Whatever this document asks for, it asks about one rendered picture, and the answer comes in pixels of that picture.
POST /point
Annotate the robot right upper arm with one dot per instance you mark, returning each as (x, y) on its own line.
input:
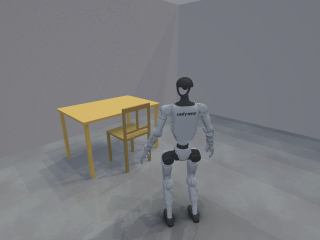
(204, 114)

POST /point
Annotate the robot right hand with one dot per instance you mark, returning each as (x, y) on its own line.
(211, 148)

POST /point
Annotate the robot left upper arm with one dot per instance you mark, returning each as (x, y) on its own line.
(165, 110)

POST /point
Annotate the robot torso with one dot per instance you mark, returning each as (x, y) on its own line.
(183, 125)

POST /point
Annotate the chair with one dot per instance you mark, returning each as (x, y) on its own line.
(128, 132)

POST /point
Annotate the robot left forearm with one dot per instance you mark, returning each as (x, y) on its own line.
(150, 142)

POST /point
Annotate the robot right forearm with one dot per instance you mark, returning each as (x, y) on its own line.
(210, 138)

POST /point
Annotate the robot left hand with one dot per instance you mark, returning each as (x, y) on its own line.
(143, 155)

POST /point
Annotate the robot head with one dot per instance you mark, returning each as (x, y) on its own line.
(184, 83)

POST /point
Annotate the table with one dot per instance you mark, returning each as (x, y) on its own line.
(92, 112)

